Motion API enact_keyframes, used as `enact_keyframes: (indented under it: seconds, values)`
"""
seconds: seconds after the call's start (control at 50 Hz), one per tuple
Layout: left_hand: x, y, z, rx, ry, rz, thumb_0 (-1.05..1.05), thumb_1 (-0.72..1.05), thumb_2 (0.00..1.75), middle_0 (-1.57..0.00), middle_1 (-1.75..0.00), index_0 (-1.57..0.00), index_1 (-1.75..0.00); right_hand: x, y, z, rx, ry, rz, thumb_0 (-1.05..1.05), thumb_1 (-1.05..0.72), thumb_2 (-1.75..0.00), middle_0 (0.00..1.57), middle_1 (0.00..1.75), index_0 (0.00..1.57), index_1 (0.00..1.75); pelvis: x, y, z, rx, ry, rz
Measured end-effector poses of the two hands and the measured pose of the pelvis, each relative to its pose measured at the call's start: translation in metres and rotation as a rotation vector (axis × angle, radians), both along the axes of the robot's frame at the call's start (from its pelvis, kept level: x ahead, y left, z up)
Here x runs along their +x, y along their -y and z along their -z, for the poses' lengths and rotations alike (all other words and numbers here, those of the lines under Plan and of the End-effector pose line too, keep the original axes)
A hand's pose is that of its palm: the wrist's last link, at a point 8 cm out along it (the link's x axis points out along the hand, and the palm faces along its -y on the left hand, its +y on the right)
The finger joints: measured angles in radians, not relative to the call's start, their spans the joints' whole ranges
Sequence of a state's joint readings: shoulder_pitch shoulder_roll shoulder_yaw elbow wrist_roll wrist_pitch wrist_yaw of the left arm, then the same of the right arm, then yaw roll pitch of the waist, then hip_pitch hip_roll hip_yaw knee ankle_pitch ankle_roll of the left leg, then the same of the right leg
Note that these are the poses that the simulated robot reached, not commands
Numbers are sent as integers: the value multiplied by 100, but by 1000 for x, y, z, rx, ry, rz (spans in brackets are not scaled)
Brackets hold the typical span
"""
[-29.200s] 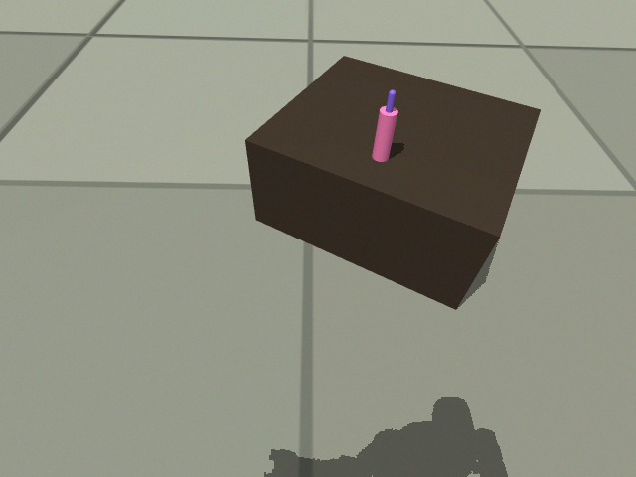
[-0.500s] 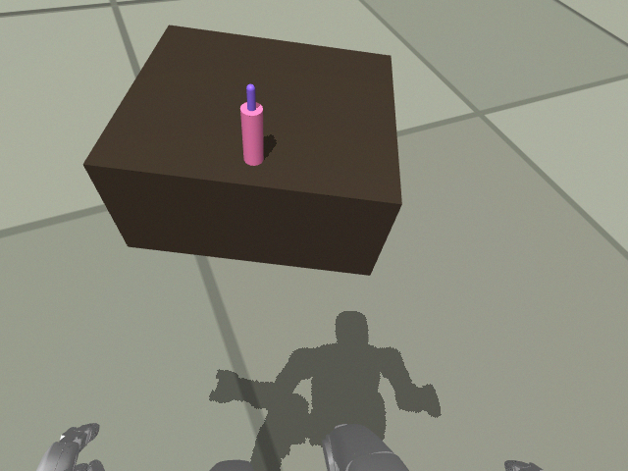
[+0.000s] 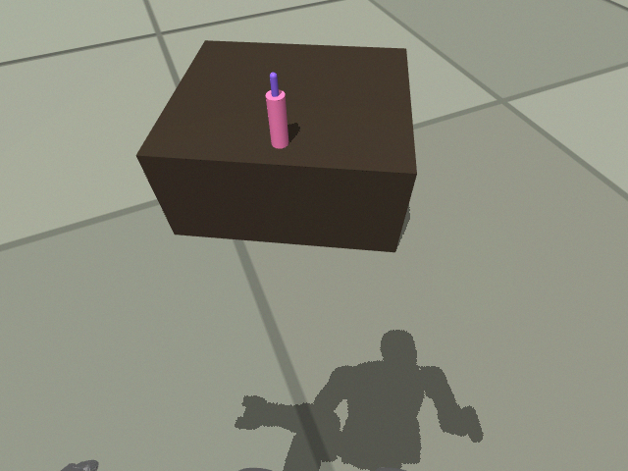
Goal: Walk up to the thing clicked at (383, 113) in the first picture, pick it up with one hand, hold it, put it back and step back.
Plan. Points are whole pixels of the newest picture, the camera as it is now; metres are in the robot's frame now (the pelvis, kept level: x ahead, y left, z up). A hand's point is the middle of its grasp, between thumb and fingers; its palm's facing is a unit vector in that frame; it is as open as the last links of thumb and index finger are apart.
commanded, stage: step back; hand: left
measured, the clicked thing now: (276, 110) +1.10 +0.15 -0.22
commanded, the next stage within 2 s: stand in 0.98 s
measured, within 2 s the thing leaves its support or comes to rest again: neither
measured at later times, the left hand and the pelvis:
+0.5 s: hand out of the picture +0.06 +0.25 -0.14, palm faces +0.03 -0.93 -0.36, open 7.4 cm; pelvis +0.00 -0.01 +0.00, yaw +1 degrees
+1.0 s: hand out of the picture +0.13 +0.26 -0.14, palm faces -0.01 -0.93 -0.36, open 7.3 cm; pelvis +0.03 +0.00 +0.01, yaw -1 degrees
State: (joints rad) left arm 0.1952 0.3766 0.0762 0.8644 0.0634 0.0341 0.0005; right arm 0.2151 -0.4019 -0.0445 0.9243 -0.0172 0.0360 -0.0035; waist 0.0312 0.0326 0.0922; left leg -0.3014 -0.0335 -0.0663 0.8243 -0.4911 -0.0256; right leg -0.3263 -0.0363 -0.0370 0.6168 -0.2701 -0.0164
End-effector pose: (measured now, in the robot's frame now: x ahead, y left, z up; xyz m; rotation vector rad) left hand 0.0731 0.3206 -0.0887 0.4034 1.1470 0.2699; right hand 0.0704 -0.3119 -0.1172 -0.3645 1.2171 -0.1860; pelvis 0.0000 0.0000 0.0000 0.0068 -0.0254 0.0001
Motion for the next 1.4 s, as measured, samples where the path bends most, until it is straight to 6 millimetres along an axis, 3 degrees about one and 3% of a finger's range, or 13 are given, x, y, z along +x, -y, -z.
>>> enact_keyframes:
  seconds: [0.1, 0.2, 0.36, 0.42, 0.56, 0.64, 0.78, 0.98, 1.12, 1.4]
  values:
    - [-9, -9, 14, -44, 50, -25, 1, 90, 90, -21, -30, -21, -30, -40, -14, -6, -18, -35, 4, 1, -90, -90, 20, 30, 20, 30, -16, -7, 2, 39, 35, -7]
    - [-25, 0, 19, -108, -1, -26, 1, 91, 90, -20, -30, -20, -30, -49, -13, -22, -24, -3, 13, 1, -90, -90, 21, 30, 20, 30, -17, -4, -7, 4, 30, -13]
    - [-28, 26, 24, -99, -50, -10, 1, 91, 90, -20, -30, -20, -30, -24, 16, -15, -21, 49, 29, 1, -90, -90, 21, 30, 20, 30, -11, 14, -1, -37, 32, 4]
    - [-27, 33, 20, -98, -25, -24, 1, 91, 90, -21, -30, -21, -30, -9, 18, -12, -18, 41, 14, 1, -90, -90, 20, 30, 20, 30, -5, 18, -2, -22, 25, -3]
    - [-20, 24, 18, -88, -30, -41, 1, 90, 90, -21, -30, -21, -30, 26, 7, -11, -6, 64, -31, 1, -90, -90, 20, 30, 20, 30, 8, 8, -2, -13, 15, -17]
    - [-3, 12, 26, -88, -35, -46, 1, 90, 90, -21, -30, -21, -30, 36, -11, -9, -3, 71, -19, 1, -90, -90, 20, 30, 20, 30, 16, -1, 1, 9, 22, -6]
    - [29, 8, 24, -94, -15, -19, 1, 91, 90, -21, -30, -20, -30, 55, -30, -13, 35, 71, -12, 1, -90, -90, 20, 30, 20, 30, 29, -2, -5, -18, 12, 8]
    - [53, 16, 12, -87, 7, 15, 1, 91, 90, -21, -30, -21, -30, 77, -28, -18, 47, 116, 8, 1, -90, -90, 20, 30, 20, 30, 31, -2, -12, -9, 12, 17]
    - [49, 26, 8, -100, -4, 26, 1, 91, 90, -21, -30, -20, -30, 67, -19, -23, 53, 112, 22, 1, -90, -90, 20, 30, 20, 30, 27, 1, -17, -6, 28, 11]
    - [17, 36, 12, -115, -73, 23, 1, 91, 90, -21, -30, -21, -30, 15, -6, -20, 47, 5, 58, 1, -90, -90, 20, 30, 20, 30, 15, 9, -21, -8, 31, 10]
